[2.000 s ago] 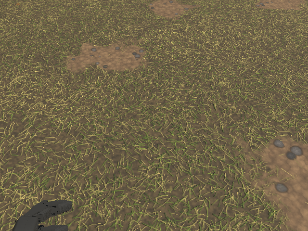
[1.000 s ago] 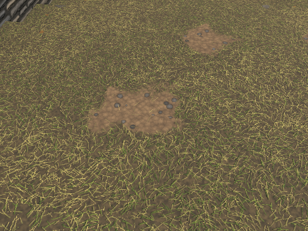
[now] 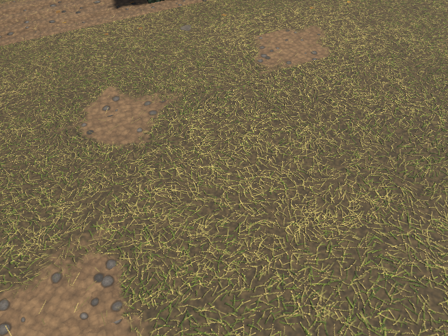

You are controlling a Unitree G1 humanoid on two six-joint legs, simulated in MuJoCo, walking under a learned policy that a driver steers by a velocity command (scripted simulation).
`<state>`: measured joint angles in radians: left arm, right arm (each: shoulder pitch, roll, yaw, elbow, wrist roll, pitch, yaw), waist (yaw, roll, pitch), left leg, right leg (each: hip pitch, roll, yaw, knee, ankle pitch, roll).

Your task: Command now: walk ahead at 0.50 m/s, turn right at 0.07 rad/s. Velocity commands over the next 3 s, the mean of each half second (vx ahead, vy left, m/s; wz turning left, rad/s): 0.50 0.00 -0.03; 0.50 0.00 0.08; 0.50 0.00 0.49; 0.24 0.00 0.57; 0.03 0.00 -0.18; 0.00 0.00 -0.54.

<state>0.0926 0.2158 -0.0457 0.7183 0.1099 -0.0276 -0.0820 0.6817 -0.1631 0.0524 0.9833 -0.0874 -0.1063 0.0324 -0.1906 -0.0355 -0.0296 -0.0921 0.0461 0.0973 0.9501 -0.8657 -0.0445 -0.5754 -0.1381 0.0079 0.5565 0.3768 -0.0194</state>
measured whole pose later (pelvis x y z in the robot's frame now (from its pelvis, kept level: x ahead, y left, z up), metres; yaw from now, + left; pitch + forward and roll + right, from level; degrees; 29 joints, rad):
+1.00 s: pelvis +0.58 -0.03 -0.10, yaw +4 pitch +1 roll +1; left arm 0.11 0.17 0.01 0.81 0.11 -0.08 -0.04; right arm 0.52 -0.14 -0.02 1.04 -0.10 -0.12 0.08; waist -0.11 -0.02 -0.01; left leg -0.15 -0.07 -0.01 0.50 -0.36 0.07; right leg -0.56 -0.06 -0.01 0.91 -0.13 0.00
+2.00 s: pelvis +1.08 +0.11 -0.27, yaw +38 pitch +2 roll +1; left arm 0.09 0.28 0.04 0.78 0.01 -0.12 0.04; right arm 0.21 -0.27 -0.07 0.79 -0.08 -0.07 0.05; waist 0.00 0.00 0.03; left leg -0.46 -0.03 -0.01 1.07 -0.57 -0.03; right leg -0.36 -0.05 -0.07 0.37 -0.03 -0.03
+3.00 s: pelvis +1.17 +0.18 -0.27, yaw +11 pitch +1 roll +0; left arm 0.24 0.30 0.06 0.65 0.05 -0.08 -0.07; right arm 0.24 -0.32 -0.02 0.73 -0.02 -0.07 -0.03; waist 0.00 -0.01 0.05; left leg -0.18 -0.02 0.02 0.35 -0.20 0.05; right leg -0.33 0.12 0.22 0.56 -0.33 -0.02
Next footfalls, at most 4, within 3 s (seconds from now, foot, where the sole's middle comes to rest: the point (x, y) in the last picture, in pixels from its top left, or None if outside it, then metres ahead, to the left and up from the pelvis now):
0.06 right None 0.20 -0.15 -0.86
0.58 left None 0.55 0.06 -0.86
1.04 right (247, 302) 0.66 -0.15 -0.86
1.52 left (153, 267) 0.96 0.17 -1.05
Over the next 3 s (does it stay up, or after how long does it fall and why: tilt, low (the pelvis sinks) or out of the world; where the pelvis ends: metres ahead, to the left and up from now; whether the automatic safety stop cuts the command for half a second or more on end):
stays up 1.17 0.18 -0.27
